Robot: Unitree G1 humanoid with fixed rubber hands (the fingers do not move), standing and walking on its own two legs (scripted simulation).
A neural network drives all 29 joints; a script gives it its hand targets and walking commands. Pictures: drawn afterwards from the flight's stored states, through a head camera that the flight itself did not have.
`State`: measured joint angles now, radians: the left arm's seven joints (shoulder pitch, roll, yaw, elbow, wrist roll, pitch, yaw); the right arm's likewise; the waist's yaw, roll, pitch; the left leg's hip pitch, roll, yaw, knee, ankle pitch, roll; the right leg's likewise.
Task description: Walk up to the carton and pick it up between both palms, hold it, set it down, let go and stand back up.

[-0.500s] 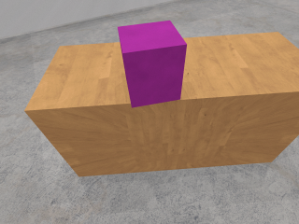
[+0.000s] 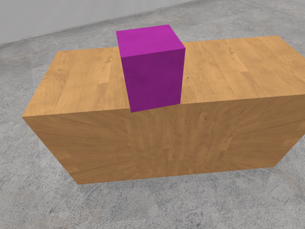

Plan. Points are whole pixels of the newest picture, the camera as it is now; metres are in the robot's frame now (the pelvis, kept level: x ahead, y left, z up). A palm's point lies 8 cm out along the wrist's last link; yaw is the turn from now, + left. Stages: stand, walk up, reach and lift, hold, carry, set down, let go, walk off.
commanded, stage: walk up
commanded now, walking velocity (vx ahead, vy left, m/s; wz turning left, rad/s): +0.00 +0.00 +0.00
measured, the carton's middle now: (149, 69) +0.69 +0.05 +0.05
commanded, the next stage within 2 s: none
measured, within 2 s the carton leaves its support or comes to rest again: neither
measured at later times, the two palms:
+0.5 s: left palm out of the picture -0.03 +0.28 -0.17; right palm out of the picture +0.04 -0.19 -0.14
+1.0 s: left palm (90, 210) +0.22 +0.23 -0.14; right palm out of the picture +0.17 -0.27 -0.16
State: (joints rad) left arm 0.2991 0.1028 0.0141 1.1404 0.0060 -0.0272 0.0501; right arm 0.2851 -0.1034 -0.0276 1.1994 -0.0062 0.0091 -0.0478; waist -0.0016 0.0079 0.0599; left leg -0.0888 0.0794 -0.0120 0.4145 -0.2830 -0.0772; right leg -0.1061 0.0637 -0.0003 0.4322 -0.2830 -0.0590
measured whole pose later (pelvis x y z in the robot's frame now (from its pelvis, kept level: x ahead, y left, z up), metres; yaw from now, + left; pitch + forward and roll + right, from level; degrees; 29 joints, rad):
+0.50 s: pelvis +0.04 +0.04 -0.02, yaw +5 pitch -6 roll +1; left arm 0.38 0.24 0.05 1.07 0.05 0.03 0.01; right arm 0.40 -0.13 -0.05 1.00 -0.06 -0.05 -0.04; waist 0.01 -0.09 0.09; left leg -0.20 -0.03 0.10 0.65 -0.33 0.06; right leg -0.38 -0.04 -0.03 1.19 -0.44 0.02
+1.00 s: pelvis +0.18 -0.02 -0.03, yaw +8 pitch -6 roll -1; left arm 0.25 0.21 0.03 0.85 0.04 -0.04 0.00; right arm 0.47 -0.23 -0.04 0.87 -0.04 -0.01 0.00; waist -0.03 0.06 0.14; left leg -0.39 0.03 -0.02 1.27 -0.48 0.01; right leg -0.34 -0.04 -0.14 0.72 -0.27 -0.03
